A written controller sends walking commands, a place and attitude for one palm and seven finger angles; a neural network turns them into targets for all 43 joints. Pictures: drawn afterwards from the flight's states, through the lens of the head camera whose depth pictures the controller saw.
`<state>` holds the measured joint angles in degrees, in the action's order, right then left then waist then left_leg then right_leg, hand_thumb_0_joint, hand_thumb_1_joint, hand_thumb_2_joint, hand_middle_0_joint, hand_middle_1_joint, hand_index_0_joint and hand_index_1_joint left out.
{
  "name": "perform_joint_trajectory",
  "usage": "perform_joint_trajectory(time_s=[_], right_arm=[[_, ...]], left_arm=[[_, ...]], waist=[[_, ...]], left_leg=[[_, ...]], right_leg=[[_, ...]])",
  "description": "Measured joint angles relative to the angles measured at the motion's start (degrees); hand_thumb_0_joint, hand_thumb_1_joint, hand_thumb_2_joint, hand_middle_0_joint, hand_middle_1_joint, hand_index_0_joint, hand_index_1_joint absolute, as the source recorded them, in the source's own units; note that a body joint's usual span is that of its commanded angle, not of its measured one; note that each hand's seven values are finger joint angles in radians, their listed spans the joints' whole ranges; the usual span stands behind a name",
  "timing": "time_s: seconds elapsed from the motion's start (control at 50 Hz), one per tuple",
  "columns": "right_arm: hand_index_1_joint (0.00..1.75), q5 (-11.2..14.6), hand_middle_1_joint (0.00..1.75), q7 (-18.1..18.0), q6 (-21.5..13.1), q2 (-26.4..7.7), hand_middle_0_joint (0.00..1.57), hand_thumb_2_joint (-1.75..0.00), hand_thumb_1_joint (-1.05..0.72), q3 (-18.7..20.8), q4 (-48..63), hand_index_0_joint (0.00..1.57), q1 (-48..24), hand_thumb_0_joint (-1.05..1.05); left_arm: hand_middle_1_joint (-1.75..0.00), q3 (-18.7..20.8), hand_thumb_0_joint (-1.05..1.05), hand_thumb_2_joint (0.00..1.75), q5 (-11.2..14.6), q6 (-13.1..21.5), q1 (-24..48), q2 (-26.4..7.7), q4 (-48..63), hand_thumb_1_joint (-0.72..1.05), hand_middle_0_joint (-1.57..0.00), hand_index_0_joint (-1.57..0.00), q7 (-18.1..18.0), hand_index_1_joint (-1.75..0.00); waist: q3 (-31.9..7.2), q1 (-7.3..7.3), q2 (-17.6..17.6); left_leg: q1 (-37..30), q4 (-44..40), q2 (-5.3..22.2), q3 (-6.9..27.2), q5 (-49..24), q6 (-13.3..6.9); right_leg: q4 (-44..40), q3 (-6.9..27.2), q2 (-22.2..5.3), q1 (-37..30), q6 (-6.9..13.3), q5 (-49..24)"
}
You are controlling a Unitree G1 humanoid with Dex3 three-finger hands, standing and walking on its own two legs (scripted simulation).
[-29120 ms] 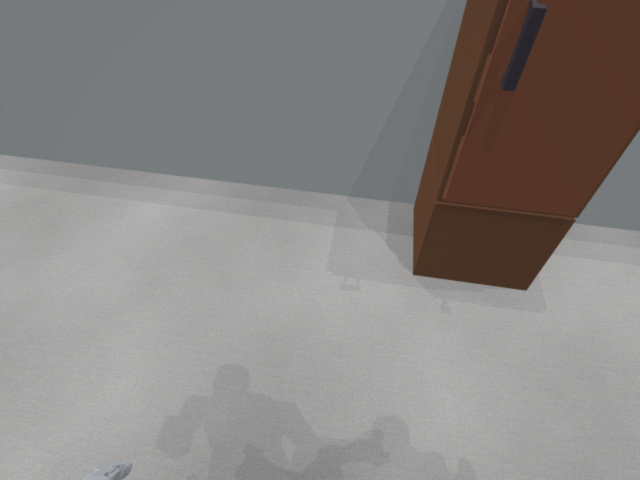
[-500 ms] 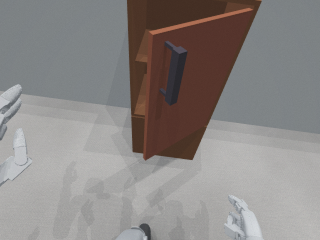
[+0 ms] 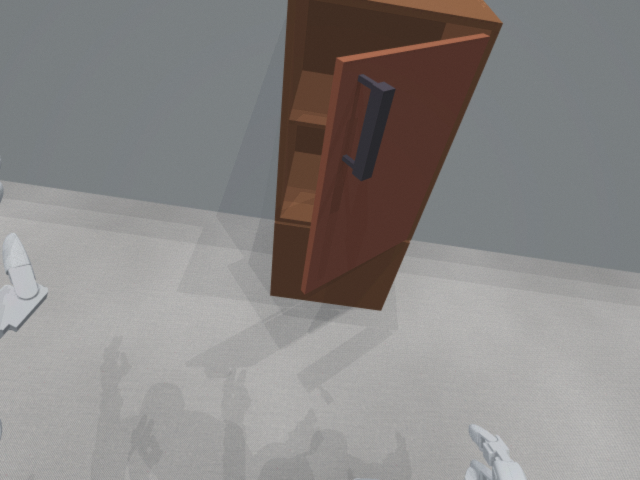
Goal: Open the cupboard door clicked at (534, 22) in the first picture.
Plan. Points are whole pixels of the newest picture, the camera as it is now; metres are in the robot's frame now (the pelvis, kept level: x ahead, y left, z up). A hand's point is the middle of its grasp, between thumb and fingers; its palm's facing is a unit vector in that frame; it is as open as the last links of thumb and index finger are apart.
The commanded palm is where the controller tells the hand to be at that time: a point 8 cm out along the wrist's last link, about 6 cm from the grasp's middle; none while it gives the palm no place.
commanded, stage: stop stepping back and stand still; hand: left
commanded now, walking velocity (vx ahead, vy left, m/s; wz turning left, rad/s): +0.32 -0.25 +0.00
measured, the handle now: (363, 128) +0.64 -0.04 +0.14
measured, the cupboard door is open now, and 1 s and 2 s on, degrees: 42 42 42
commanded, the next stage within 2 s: let the arm hang, fingers relaxed in 0.20 s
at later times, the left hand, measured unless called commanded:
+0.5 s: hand out of the picture +0.14 +0.19 -0.11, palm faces +0.12 -0.94 -0.31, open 7.4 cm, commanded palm none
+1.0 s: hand out of the picture +0.02 +0.16 -0.16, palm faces +0.11 -0.97 -0.23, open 7.4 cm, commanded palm none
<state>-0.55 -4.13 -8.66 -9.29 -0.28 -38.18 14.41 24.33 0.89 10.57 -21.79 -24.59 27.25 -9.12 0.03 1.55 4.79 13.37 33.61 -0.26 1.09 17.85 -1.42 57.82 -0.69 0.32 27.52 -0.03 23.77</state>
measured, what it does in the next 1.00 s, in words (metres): steps on the spot: right foot, then left foot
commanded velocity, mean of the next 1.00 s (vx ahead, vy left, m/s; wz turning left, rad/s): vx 0.03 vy -0.02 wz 0.00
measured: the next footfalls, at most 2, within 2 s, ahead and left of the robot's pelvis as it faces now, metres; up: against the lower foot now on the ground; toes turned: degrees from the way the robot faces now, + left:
right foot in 0.30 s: +0.01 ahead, -0.12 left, +0.00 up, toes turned -2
left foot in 0.56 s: +0.09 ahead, +0.11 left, +0.00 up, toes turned +8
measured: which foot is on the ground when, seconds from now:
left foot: down 0.00-0.30, up 0.32-0.54, down 0.56-1.00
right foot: up 0.00-0.28, down 0.30-1.00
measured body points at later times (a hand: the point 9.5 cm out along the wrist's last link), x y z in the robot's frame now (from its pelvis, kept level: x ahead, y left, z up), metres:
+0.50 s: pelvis +0.02 -0.02 -0.01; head +0.01 -0.04 +0.44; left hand +0.13 +0.24 -0.09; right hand +0.14 -0.28 -0.14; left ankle +0.03 +0.10 -0.70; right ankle -0.03 -0.12 -0.73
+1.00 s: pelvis +0.04 -0.02 +0.00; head +0.06 -0.04 +0.45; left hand +0.01 +0.21 -0.14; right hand +0.07 -0.24 -0.17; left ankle +0.05 +0.10 -0.73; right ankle -0.03 -0.12 -0.73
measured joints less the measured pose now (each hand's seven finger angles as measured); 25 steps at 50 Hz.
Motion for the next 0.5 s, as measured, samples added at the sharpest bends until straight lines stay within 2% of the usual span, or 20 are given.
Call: perform_joint_trajectory(time_s=[0.04, 0.08, 0.14, 0.18, 0.24, 0.28, 0.3, 0.32, 0.34, 0.38, 0.42, 0.46, 0.5], right_arm=[[0.30, 0.25, 0.30, 1.39, 0.02, 1.88, 0.20, -0.90, -0.90, -0.81, 0.68, 0.20, 0.70, 0.02], [0.30, 0.44, 0.30, 2.25, 0.47, 2.85, 0.20, -0.90, -0.90, -1.50, 1.32, 0.20, 1.77, 0.01], [0.30, 0.28, 0.30, 2.19, 1.77, 3.04, 0.20, -0.90, -0.90, -1.66, 1.62, 0.21, 3.22, 0.01], [0.30, 0.11, 0.30, 1.56, 2.76, 2.56, 0.20, -0.90, -0.90, -1.40, 1.36, 0.21, 3.80, 0.01], [0.30, 0.01, 0.30, 0.39, 3.81, 1.44, 0.20, -0.90, -0.90, -0.99, 0.59, 0.21, 3.72, 0.01], [0.30, 0.04, 0.30, 0.07, 4.09, 0.69, 0.20, -0.90, -0.90, -0.76, 0.59, 0.21, 3.24, 0.01], [0.30, 0.25, 0.30, 0.13, 4.13, 0.09, 0.20, -0.90, -0.90, -0.57, 0.66, 0.21, 2.59, 0.01], [0.30, 0.41, 0.30, 1.04, 4.08, -1.29, 0.20, -0.90, -0.90, 0.18, -0.18, 0.21, 1.62, 0.01], [0.30, 0.59, 0.30, 2.07, 4.93, -2.86, 0.20, -0.90, -0.90, 0.92, -1.13, 0.21, 0.80, 0.01], [0.30, 0.71, 0.30, 3.49, 7.22, -5.25, 0.20, -0.90, -0.90, 1.89, -3.52, 0.20, -0.49, 0.01], [0.30, 0.02, 0.30, 4.32, 9.32, -6.41, 0.20, -0.90, -0.90, 2.39, -4.84, 0.20, -1.01, 0.01], [0.30, -0.69, 0.30, 4.66, 10.62, -6.50, 0.20, -0.90, -0.91, 2.53, -5.52, 0.20, -1.39, 0.01], [0.30, -1.18, 0.30, 4.68, 11.23, -5.89, 0.20, -0.90, -0.91, 2.53, -6.04, 0.20, -1.81, 0.01]], left_arm=[[-0.30, 0.64, 0.02, 0.90, 0.33, 0.50, -3.01, -1.51, 2.50, 0.89, -0.21, -0.20, 0.76, -0.30], [-0.30, 0.79, 0.02, 0.90, 0.50, 1.49, -7.81, -2.19, 5.51, 0.89, -0.21, -0.20, 1.28, -0.30], [-0.30, 0.61, 0.01, 0.90, 0.14, 2.60, -14.33, -2.57, 7.12, 0.89, -0.21, -0.20, 1.89, -0.30], [-0.30, 0.49, 0.01, 0.90, -0.15, 2.52, -15.96, -2.58, 5.48, 0.89, -0.21, -0.20, 1.96, -0.30], [-0.30, 0.84, 0.01, 0.90, -0.17, 1.23, -14.28, -2.40, 0.70, 0.89, -0.21, -0.21, 1.46, -0.30], [-0.30, 1.65, 0.01, 0.90, 0.01, -0.02, -12.17, -2.84, -1.73, 0.89, -0.21, -0.21, 0.92, -0.30], [-0.30, 1.99, 0.01, 0.90, 0.08, -0.47, -10.95, -2.82, -2.34, 0.89, -0.21, -0.21, 0.78, -0.30], [-0.30, 0.46, 0.01, 0.90, -1.01, 0.01, -8.20, -1.75, -5.78, 0.89, -0.21, -0.21, 1.65, -0.30], [-0.30, -2.36, 0.01, 0.90, -1.90, -0.61, -4.89, -0.51, -11.24, 0.89, -0.21, -0.20, 3.17, -0.30], [-0.30, -8.45, 0.00, 0.90, -2.74, -4.56, 0.14, 2.47, -24.38, 0.90, -0.20, -0.20, 5.61, -0.30], [-0.30, -13.17, 0.00, 0.90, -3.04, -8.80, 3.06, 6.24, -37.65, 0.90, -0.20, -0.19, 6.69, -0.30], [-0.29, -16.80, 0.01, 0.90, -3.21, -11.67, 4.19, 9.90, -49.32, 0.90, -0.20, -0.19, 7.35, -0.30], [-0.29, -20.17, 0.01, 0.90, -3.16, -13.17, 3.98, 12.98, -58.73, 0.91, -0.20, -0.19, 8.08, -0.30]], waist=[[-0.48, 1.78, -0.23], [-1.41, 2.24, -0.91], [-2.86, 1.30, -2.69], [-3.53, 0.34, -4.17], [-3.70, -0.84, -5.97], [-3.54, -1.25, -5.48], [-3.29, -1.76, -4.97], [-2.85, -1.91, -6.24], [-2.56, -1.77, -7.61], [-3.09, -1.34, -9.00], [-3.49, -0.69, -9.01], [-2.64, 0.14, -7.97], [-0.81, 0.78, -6.46]], left_leg=[[-1.27, -3.59, 0.37, 0.70, -2.37, 0.14], [-2.19, -6.75, 1.11, 0.59, -4.08, 0.21], [-3.01, -10.23, 2.16, -0.29, -5.63, 0.41], [-3.03, -11.49, 2.61, -0.57, -6.10, 0.41], [-1.97, -10.81, 2.82, -0.31, -5.75, 0.76], [0.88, -6.40, 1.89, -0.33, -3.57, 1.08], [3.28, -2.39, 1.40, -0.79, -1.62, 0.89], [6.44, 3.60, 1.85, -0.83, 2.05, 0.91], [9.47, 9.73, 2.00, -0.92, 6.59, 1.05], [13.66, 18.72, 1.78, -2.04, 11.52, 1.45], [15.70, 24.25, 1.95, -3.48, 11.97, 1.59], [15.20, 24.18, 2.11, -4.30, 12.01, 1.49], [12.68, 18.65, 2.15, -4.62, 10.20, 1.38]], right_leg=[[1.92, -0.77, 0.85, 1.34, -0.42, -3.32], [0.19, -1.95, 1.02, 1.64, -0.71, -5.64], [-5.98, -3.59, 0.61, -0.36, -0.61, -5.79], [-10.73, -4.41, 0.42, -3.33, -0.26, -3.44], [-19.84, -5.40, 0.78, -10.30, 0.33, 0.79], [-28.18, -4.18, 0.80, -16.02, 1.59, 1.58], [-31.18, -2.78, 0.55, -16.84, 2.64, -3.57], [-29.74, -3.34, 0.76, -15.53, 2.82, -7.08], [-27.21, -4.45, 0.56, -14.47, 2.67, -6.52], [-23.84, -5.92, -0.76, -13.64, 2.22, -2.86], [-22.03, -6.59, -2.06, -13.82, 1.92, -0.33], [-21.11, -6.91, -3.01, -14.87, 1.58, 0.83], [-20.76, -7.00, -3.32, -16.25, 1.51, 1.55]])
